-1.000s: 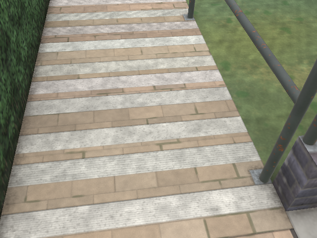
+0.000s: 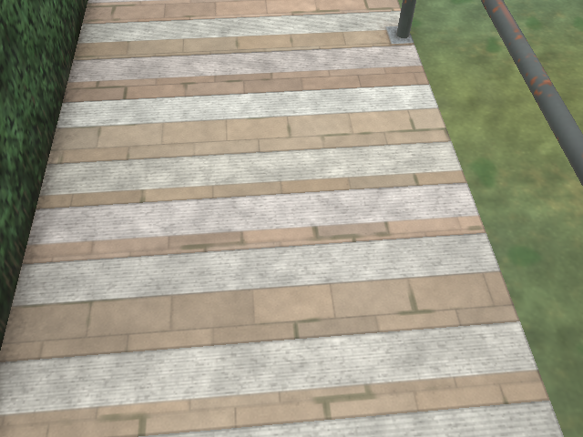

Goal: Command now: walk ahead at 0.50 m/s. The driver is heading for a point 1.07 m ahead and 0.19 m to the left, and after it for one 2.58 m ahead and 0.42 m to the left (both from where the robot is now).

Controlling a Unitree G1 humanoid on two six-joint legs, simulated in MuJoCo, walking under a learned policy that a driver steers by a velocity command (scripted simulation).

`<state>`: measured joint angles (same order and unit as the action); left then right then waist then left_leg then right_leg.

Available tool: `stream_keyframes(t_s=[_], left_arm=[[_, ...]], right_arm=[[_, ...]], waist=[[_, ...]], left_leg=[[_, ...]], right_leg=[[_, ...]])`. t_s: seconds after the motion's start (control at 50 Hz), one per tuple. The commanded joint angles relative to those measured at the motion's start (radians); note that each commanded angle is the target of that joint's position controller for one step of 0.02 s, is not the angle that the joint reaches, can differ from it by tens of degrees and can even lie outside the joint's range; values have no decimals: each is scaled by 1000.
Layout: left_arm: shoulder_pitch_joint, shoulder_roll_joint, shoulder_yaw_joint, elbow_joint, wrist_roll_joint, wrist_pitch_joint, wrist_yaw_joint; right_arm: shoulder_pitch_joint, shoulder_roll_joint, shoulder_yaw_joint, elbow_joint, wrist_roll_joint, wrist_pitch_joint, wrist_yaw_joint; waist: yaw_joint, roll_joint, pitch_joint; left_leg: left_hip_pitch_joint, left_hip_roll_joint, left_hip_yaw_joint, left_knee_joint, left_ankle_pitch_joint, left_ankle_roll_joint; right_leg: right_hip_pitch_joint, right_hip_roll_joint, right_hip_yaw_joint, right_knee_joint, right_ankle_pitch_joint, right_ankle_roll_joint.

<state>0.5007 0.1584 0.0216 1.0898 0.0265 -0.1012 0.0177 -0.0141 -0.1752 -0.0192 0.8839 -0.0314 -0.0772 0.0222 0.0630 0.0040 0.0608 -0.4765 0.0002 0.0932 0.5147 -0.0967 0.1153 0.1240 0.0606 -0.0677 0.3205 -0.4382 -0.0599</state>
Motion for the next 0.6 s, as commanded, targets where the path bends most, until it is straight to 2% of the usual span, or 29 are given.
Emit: stream_keyframes(t_s=[0.02,0.04,0.06,0.08,0.1,0.12,0.14,0.16,0.22,0.24,0.26,0.3,0.36,0.4,0.42,0.44,0.46,0.48,0.5,0.52,0.54,0.56,0.6], left_arm=[[-7,93,6,-80,-27,-7,-3],[112,42,4,-75,-58,-3,-8],[33,122,29,-76,-35,8,3],[-41,112,30,-97,-25,5,2],[-72,88,29,-98,-19,7,2],[-74,81,34,-93,-3,20,1],[-51,60,32,-86,6,36,-5],[-46,44,33,-83,8,49,-8],[-78,29,31,-89,8,74,-10],[-109,27,27,-96,6,77,-8],[-155,27,23,-107,-2,81,-3],[-208,34,17,-115,-10,84,3],[-242,46,13,-110,-14,82,12],[-249,59,13,-103,-9,74,18],[-220,50,9,-89,-4,63,22],[-191,78,12,-77,3,49,26],[-145,145,23,-68,10,37,28],[-192,144,19,-67,-8,45,28],[-201,92,10,-68,-15,54,22],[-229,71,4,-70,-12,60,18],[-239,69,2,-69,-11,65,17],[-238,70,1,-64,-15,67,22],[-220,71,3,-46,-26,68,28]], right_arm=[[506,-240,-80,95,-34,-23,-34],[507,-292,-95,95,-31,-13,-26],[411,-239,-85,85,7,-4,-20],[315,-169,-65,69,16,-7,-17],[271,-117,-50,66,11,-14,-15],[268,-80,-39,77,15,-20,-19],[275,-53,-27,91,15,-24,-23],[295,-56,-24,104,13,-31,-24],[299,-109,-24,119,7,-40,-26],[292,-111,-20,120,7,-37,-27],[299,-113,-18,128,9,-37,-28],[337,-111,-13,150,12,-32,-29],[372,-105,-8,178,12,-19,-33],[362,-103,-7,182,16,-10,-42],[348,-100,-7,185,22,-3,-48],[375,-94,-8,192,18,0,-51],[448,-82,-10,196,10,3,-55],[578,5,6,241,32,20,-58],[561,-20,4,261,25,40,-64],[512,-40,-2,252,19,50,-64],[468,-50,-5,241,19,57,-62],[432,-57,-8,234,18,61,-59],[426,-38,-1,241,19,62,-59]], waist=[[-238,56,-272],[-178,222,-372],[-145,63,-272],[-112,28,-155],[-85,1,-100],[-62,12,-71],[-39,33,-67],[-30,44,-73],[1,64,-83],[0,77,-79],[-12,98,-68],[-39,114,-82],[-61,100,-78],[-57,85,-52],[-45,58,-54],[-43,5,-62],[-81,-73,-103],[-137,-195,-127],[-108,-162,-106],[-109,-133,-59],[-102,-91,-50],[-95,-83,-21],[-89,-59,-17]], left_leg=[[662,218,-296,-72,-138,135],[827,462,-752,-173,28,281],[719,399,-684,-195,142,245],[571,369,-504,-195,303,207],[469,321,-388,-209,457,170],[399,279,-303,-220,541,138],[342,252,-238,-236,594,111],[315,242,-206,-238,669,106],[281,206,-119,-237,769,101],[272,187,-91,-233,766,89],[265,168,-69,-235,744,80],[291,168,-65,-232,702,75],[313,192,-91,-210,580,78],[303,203,-119,-179,475,71],[301,183,-117,-138,410,51],[287,150,-120,-102,290,12],[247,104,-106,-64,51,-16],[248,31,-71,-74,-230,-35],[289,20,-70,-89,-281,-47],[301,21,-84,-120,-245,-48],[336,28,-97,-148,-197,-51],[341,45,-107,-166,-148,-51],[352,66,-120,-184,-85,-51]], right_leg=[[-384,-159,2,680,692,-45],[-665,30,-1,1016,-102,-11],[-722,-29,115,1074,-37,-21],[-723,-59,123,1027,36,-19],[-686,-87,120,970,65,-15],[-649,-102,118,919,68,-5],[-594,-105,111,866,73,6],[-558,-93,98,828,80,14],[-531,-80,63,672,138,37],[-519,-81,50,592,170,40],[-504,-79,33,521,205,50],[-480,-78,15,430,276,56],[-440,-83,18,344,297,50],[-395,-86,30,244,296,37],[-336,-97,43,133,370,30],[-259,-144,96,42,532,25],[-159,-263,195,87,817,3],[-171,-331,253,107,925,-102],[-227,-319,267,85,800,-120],[-283,-276,244,67,667,-92],[-309,-241,224,51,553,-67],[-330,-211,196,44,509,-45],[-306,-180,164,51,509,-23]])
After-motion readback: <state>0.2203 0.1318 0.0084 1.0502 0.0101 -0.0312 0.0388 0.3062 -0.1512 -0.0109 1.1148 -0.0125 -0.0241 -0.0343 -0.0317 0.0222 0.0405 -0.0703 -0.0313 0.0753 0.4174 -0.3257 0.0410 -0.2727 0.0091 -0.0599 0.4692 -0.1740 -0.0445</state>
